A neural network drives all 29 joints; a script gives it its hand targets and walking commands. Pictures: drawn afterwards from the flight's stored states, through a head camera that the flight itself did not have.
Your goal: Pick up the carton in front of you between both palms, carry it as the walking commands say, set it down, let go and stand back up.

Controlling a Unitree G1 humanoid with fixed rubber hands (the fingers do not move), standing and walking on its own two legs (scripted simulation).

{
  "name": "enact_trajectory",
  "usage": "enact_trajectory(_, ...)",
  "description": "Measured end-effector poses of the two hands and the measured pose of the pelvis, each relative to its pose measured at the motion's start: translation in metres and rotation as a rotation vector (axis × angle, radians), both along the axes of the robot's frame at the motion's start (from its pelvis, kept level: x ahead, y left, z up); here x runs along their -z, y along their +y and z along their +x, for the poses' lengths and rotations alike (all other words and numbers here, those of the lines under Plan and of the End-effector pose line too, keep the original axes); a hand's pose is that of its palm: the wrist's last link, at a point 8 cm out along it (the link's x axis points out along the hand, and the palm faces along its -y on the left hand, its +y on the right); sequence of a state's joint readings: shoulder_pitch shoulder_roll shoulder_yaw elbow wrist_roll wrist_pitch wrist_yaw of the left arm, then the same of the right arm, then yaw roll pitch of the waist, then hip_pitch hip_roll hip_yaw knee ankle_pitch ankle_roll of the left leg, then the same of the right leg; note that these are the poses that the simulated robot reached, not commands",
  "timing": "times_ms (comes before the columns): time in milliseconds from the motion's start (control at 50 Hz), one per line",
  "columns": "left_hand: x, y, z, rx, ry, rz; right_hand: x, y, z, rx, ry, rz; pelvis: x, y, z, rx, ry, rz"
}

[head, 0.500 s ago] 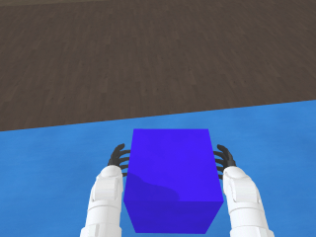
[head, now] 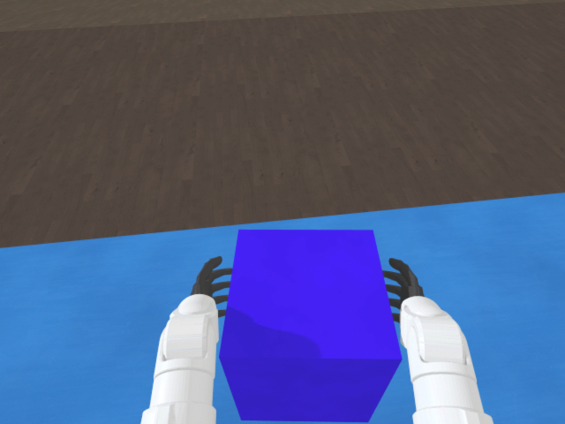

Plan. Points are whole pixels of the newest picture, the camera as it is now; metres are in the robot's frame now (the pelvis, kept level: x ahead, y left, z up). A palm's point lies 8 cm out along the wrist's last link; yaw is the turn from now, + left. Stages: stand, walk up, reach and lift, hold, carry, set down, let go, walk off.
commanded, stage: hold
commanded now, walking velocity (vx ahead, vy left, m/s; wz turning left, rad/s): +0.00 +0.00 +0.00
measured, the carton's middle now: (304, 328) +0.29 +0.00 -0.02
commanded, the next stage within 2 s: carry in 0.60 s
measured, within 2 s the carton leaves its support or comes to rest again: neither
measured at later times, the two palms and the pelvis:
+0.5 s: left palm (203, 305) +0.29 +0.15 +0.05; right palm (411, 307) +0.28 -0.15 +0.05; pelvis +0.00 +0.00 +0.00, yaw +0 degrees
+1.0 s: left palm (205, 248) +0.38 +0.16 +0.07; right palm (390, 252) +0.37 -0.14 +0.07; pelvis +0.10 +0.01 -0.02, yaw +1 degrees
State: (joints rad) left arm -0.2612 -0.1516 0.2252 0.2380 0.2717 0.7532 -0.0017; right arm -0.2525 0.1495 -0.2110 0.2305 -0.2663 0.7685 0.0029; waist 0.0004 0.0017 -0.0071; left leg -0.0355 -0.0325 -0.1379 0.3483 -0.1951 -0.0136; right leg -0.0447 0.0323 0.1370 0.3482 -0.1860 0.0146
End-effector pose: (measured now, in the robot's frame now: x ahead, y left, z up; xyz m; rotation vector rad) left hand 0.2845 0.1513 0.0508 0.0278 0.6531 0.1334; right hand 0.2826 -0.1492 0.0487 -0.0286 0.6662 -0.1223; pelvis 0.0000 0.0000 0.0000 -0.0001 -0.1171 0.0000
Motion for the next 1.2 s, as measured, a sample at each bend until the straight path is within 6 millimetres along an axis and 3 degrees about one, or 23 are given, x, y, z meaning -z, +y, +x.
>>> enact_trajectory(360, 0.000, -0.001, -0.001, -0.008, 0.001, -0.008, 0.000, -0.001, -0.001, 0.005, 0.001, 0.009, 0.001, -0.001, -0.008, -0.001, -0.006, 0.000)
enact_trajectory(620, 0.001, 0.000, 0.002, -0.002, 0.002, 0.000, 0.001, 0.000, 0.003, -0.002, 0.001, 0.000, 0.002, -0.001, -0.002, -0.004, 0.022, -0.001)
enact_trajectory(740, -0.004, 0.003, 0.015, -0.015, -0.032, -0.009, -0.005, 0.003, 0.017, 0.003, -0.033, 0.009, 0.008, 0.001, 0.013, -0.018, 0.110, -0.006)
enact_trajectory(900, -0.015, 0.021, 0.054, -0.033, -0.028, -0.023, -0.018, 0.022, 0.059, 0.014, -0.028, 0.030, 0.016, 0.014, 0.061, 0.011, 0.177, 0.003)
enact_trajectory(1000, -0.021, 0.012, 0.095, -0.032, 0.002, -0.053, -0.018, 0.013, 0.090, 0.045, 0.001, 0.044, 0.017, 0.011, 0.101, -0.012, 0.201, -0.032)
enact_trajectory(1120, -0.020, 0.024, 0.132, -0.087, 0.050, -0.067, -0.025, 0.025, 0.144, 0.023, 0.052, 0.059, 0.008, 0.015, 0.158, -0.046, 0.228, 0.008)
enact_trajectory(1200, -0.023, 0.044, 0.173, -0.118, 0.017, -0.082, -0.029, 0.045, 0.193, -0.005, 0.019, 0.054, 0.016, 0.029, 0.202, -0.029, 0.208, 0.020)
